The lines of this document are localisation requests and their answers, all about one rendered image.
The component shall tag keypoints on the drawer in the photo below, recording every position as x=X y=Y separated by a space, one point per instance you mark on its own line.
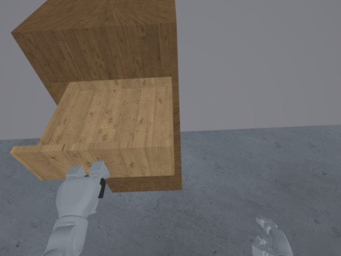
x=127 y=123

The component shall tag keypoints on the left robot forearm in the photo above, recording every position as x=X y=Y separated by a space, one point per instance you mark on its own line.
x=67 y=237

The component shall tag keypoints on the cabinet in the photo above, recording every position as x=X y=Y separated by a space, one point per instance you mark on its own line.
x=94 y=40

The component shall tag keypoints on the right robot hand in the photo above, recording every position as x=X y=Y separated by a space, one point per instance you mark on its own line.
x=276 y=244

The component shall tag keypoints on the left robot hand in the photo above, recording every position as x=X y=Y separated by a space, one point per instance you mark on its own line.
x=78 y=195

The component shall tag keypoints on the handle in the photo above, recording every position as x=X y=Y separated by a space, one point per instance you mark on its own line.
x=102 y=183

